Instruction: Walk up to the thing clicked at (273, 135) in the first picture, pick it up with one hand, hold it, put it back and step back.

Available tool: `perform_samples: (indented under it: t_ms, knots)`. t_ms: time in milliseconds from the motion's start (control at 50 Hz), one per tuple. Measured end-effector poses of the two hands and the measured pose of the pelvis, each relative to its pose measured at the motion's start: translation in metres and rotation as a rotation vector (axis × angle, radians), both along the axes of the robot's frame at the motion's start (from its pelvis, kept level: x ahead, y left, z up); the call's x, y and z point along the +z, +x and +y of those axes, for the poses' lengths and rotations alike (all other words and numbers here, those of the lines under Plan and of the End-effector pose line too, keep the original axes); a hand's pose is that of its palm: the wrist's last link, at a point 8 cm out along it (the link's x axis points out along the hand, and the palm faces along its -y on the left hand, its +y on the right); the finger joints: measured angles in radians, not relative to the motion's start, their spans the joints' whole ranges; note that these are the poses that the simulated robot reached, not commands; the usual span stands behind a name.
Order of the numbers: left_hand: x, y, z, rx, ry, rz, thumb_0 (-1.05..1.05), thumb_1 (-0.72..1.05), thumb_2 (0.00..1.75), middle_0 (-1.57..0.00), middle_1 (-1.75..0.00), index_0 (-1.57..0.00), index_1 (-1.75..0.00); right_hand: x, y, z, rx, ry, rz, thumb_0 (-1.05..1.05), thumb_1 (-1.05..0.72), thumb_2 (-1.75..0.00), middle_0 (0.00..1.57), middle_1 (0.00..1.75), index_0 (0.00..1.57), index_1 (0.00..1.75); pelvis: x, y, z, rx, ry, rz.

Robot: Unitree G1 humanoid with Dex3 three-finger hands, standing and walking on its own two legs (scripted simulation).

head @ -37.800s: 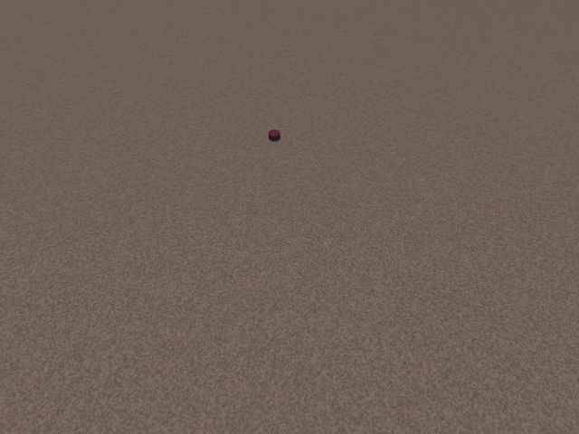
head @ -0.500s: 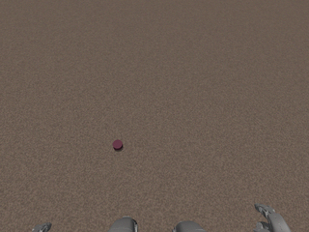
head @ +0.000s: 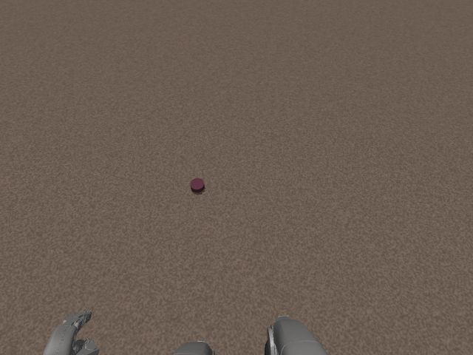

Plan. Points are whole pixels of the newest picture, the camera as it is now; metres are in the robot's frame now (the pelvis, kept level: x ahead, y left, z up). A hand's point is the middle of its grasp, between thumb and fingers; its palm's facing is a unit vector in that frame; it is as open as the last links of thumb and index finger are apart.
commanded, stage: step back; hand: left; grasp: from above
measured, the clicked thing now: (197, 185) +0.88 +0.19 -0.74
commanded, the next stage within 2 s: stand in 1.46 s
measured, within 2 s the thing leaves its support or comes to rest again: neither
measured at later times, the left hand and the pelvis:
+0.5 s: hand out of the picture -0.09 +0.25 -0.13, palm faces -0.03 -0.90 -0.44, open 7.4 cm; pelvis -0.16 -0.03 +0.01, yaw -2 degrees
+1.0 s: hand out of the picture -0.13 +0.24 -0.13, palm faces +0.04 -0.93 -0.36, open 7.4 cm; pelvis -0.18 -0.03 +0.01, yaw +1 degrees
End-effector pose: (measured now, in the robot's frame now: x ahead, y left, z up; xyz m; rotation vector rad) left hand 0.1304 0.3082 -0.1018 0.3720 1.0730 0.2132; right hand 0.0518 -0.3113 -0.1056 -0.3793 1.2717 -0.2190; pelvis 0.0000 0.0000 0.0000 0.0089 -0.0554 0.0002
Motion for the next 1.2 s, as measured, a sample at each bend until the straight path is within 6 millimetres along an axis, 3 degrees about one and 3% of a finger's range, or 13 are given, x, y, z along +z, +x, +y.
perform_samples:
  t_ms: [160, 280, 420, 540, 640, 780, 900, 980, 1080, 1200]
  knots:
    - [0.0, -0.062, -0.006, -0.003, -0.02, 0.039, 0.01, 0.91, 0.9, -0.21, -0.3, -0.2, -0.3, 0.02, -0.017, -0.003, 0.023, -0.021, -0.115, 0.01, -0.91, -0.9, 0.21, 0.3, 0.21, 0.3, 0.009, -0.052, -0.006, -0.04, -0.029, 0.023]
    - [-0.007, -0.126, -0.018, -0.027, 0.016, 0.106, 0.01, 0.91, 0.9, -0.21, -0.3, -0.2, -0.3, 0.009, -0.037, -0.025, 0.024, -0.008, -0.205, 0.0, -0.9, -0.9, 0.21, 0.3, 0.21, 0.3, -0.003, -0.101, -0.02, -0.087, -0.021, 0.027]
    - [0.012, -0.208, -0.029, 0.014, 0.032, 0.154, 0.01, 0.91, 0.9, -0.21, -0.3, -0.21, -0.3, 0.004, -0.097, -0.034, -0.013, 0.022, -0.155, 0.0, -0.91, -0.9, 0.2, 0.3, 0.2, 0.3, 0.008, -0.144, -0.029, -0.072, 0.018, 0.016]
    - [0.017, -0.239, -0.017, 0.05, 0.046, 0.09, 0.01, 0.9, 0.9, -0.21, -0.3, -0.21, -0.3, -0.006, -0.152, -0.03, 0.017, 0.026, -0.05, 0.01, -0.91, -0.9, 0.2, 0.3, 0.2, 0.3, 0.006, -0.17, -0.027, -0.012, 0.007, 0.014]
    - [0.008, -0.259, -0.004, 0.081, 0.023, 0.077, 0.01, 0.91, 0.9, -0.21, -0.3, -0.2, -0.3, -0.005, -0.181, -0.015, 0.018, 0.032, -0.019, 0.01, -0.91, -0.9, 0.2, 0.3, 0.2, 0.3, 0.004, -0.186, -0.019, 0.011, 0.032, -0.006]
    - [0.006, -0.271, -0.012, 0.069, -0.021, 0.116, 0.01, 0.91, 0.9, -0.21, -0.3, -0.2, -0.3, 0.006, -0.194, -0.009, 0.005, 0.055, -0.069, 0.01, -0.91, -0.9, 0.21, 0.3, 0.21, 0.3, 0.013, -0.192, -0.023, -0.002, 0.008, 0.004]
    - [0.004, -0.273, -0.028, 0.07, -0.022, 0.104, 0.01, 0.91, 0.9, -0.21, -0.3, -0.2, -0.3, 0.002, -0.18, -0.02, -0.002, 0.059, -0.081, 0.01, -0.91, -0.9, 0.21, 0.3, 0.21, 0.3, 0.011, -0.189, -0.032, -0.004, -0.023, 0.003]
    - [0.007, -0.273, -0.031, 0.092, -0.034, 0.088, 0.01, 0.91, 0.9, -0.21, -0.3, -0.2, -0.3, 0.005, -0.167, -0.022, 0.026, 0.047, -0.075, 0.01, -0.91, -0.9, 0.21, 0.3, 0.2, 0.3, 0.014, -0.184, -0.028, 0.014, -0.021, 0.007]
    - [-0.001, -0.262, -0.019, 0.1, -0.047, 0.102, 0.01, 0.9, 0.9, -0.21, -0.3, -0.21, -0.3, 0.007, -0.152, -0.016, 0.041, 0.021, -0.072, 0.01, -0.91, -0.9, 0.2, 0.3, 0.2, 0.3, 0.01, -0.174, -0.017, 0.032, -0.01, 0.007]
    - [-0.006, -0.235, -0.012, 0.087, -0.057, 0.114, 0.01, 0.91, 0.9, -0.21, -0.3, -0.2, -0.3, 0.01, -0.133, 0.001, 0.028, 0.034, -0.086, 0.01, -0.91, -0.9, 0.2, 0.3, 0.2, 0.3, 0.013, -0.158, -0.011, 0.011, -0.01, 0.012]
